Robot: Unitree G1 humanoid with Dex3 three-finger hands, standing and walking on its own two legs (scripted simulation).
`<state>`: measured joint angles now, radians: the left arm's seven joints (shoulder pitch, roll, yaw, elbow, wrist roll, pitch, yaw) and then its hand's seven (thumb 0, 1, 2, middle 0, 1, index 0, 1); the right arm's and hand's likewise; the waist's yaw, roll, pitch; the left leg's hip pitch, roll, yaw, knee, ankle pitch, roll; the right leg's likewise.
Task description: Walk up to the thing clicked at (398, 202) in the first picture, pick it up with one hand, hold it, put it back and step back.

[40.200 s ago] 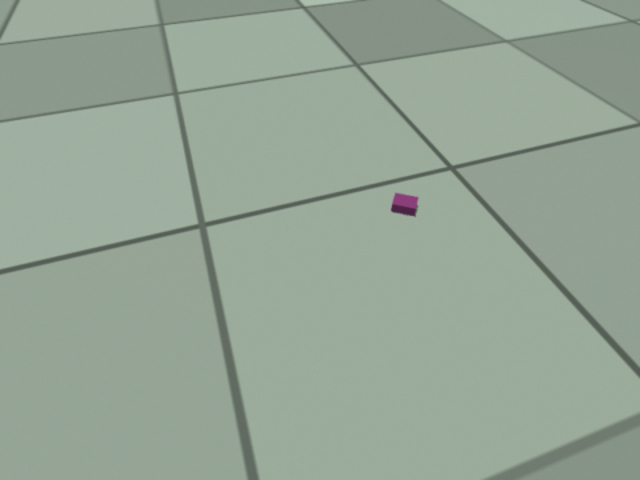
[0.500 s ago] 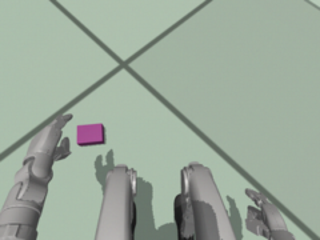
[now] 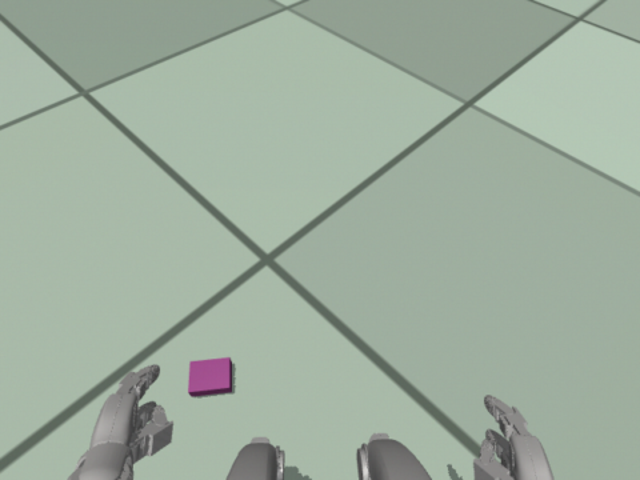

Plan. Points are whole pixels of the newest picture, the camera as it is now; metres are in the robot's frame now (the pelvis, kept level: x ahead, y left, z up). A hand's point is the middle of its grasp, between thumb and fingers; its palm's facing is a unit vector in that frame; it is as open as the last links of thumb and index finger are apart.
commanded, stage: home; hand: left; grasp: from above
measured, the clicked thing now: (211, 376) +0.45 +0.27 -0.64
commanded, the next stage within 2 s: none
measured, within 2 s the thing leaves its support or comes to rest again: neither
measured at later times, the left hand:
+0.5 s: hand (154, 452) +0.18 +0.18 +0.01, palm faces +0.08 -0.98 -0.19, open 7.4 cm
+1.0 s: hand (152, 441) +0.19 +0.18 +0.01, palm faces +0.06 -0.98 -0.20, open 7.4 cm
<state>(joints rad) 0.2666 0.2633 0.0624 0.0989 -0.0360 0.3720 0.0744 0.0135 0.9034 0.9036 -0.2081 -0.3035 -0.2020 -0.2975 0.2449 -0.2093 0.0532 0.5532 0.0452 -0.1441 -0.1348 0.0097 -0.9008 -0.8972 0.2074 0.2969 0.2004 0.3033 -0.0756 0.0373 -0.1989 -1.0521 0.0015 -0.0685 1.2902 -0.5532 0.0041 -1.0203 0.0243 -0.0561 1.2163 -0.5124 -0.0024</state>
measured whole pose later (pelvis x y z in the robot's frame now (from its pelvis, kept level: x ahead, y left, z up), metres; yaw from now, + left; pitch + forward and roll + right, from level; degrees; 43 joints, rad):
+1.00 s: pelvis +0.03 +0.00 +0.06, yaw +1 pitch +10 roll -3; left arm 0.50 0.23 0.03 -0.11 -0.06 0.44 0.02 0.01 0.91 0.90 -0.20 -0.30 -0.20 -0.30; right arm 0.31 -0.22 0.04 0.55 0.01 -0.25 -0.19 0.01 -0.90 -0.90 0.21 0.30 0.20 0.30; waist -0.04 0.05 -0.17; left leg -0.67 0.00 -0.06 1.00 -0.50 0.01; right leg -0.64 0.02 -0.04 0.93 -0.46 0.00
